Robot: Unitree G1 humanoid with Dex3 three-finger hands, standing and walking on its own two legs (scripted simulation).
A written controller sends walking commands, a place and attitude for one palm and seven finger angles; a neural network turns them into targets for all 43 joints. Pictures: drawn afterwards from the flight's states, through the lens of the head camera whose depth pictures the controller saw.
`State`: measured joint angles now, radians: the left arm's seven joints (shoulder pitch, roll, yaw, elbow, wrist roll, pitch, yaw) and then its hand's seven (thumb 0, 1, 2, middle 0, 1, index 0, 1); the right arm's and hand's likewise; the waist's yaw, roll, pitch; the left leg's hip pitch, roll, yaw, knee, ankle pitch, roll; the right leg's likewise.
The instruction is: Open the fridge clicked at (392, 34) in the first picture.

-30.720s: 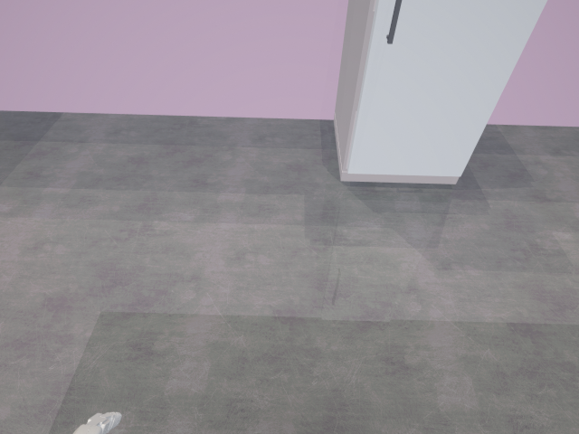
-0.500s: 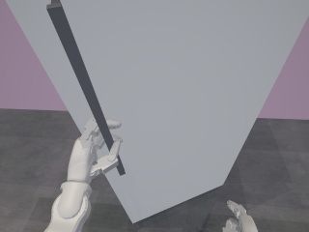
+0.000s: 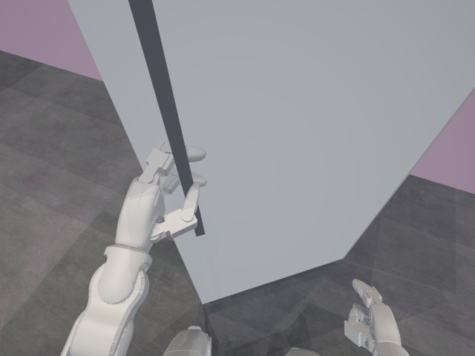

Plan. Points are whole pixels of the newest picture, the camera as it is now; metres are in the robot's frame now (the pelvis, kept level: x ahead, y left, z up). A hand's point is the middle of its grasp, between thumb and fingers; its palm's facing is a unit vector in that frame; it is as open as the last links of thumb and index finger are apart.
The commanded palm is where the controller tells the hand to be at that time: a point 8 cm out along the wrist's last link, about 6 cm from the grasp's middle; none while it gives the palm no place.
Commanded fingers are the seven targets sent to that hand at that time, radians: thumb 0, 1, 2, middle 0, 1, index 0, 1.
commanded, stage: walk backward, drawing the door open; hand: left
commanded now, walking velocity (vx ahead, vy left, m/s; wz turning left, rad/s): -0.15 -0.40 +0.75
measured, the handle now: (177, 142) +0.34 +0.08 +0.21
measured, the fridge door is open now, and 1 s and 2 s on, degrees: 41 72 68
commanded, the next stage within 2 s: stop walking and hold the door back in 0.76 s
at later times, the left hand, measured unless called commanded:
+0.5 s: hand (261, 306) +0.17 -0.02 +0.14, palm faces +0.24 -0.96 -0.17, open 6.8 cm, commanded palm +0.12 +0.02 +0.15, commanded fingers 0.00 0.90 0.90 -0.45 -1.40 -0.45 -1.40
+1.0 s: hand out of the picture +0.08 -0.13 +0.14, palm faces +0.60 -0.78 -0.18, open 7.1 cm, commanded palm +0.06 -0.08 +0.14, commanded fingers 0.00 0.90 0.90 -0.45 -1.40 -0.45 -1.40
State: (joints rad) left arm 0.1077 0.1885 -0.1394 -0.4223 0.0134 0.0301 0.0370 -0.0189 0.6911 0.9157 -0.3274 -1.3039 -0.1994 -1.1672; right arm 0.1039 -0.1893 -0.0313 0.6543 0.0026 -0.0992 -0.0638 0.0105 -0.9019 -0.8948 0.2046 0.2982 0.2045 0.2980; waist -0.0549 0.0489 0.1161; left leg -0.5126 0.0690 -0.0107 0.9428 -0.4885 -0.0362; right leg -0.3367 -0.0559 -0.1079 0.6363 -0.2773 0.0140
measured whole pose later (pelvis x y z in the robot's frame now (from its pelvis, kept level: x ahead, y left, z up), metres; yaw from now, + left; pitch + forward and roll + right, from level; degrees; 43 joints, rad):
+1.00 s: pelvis -0.05 -0.39 -0.01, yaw +43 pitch -4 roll -1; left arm 0.08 0.26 -0.10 -0.38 -0.02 -0.01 0.03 -0.04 0.60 1.11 -0.39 -1.34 -0.19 -1.18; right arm 0.12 -0.22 -0.02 0.61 0.01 -0.04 -0.09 0.01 -0.91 -0.90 0.20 0.30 0.20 0.30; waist 0.00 -0.02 0.12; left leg -0.36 0.03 0.15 0.76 -0.33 0.06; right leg -0.40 -0.10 -0.13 0.84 -0.42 0.04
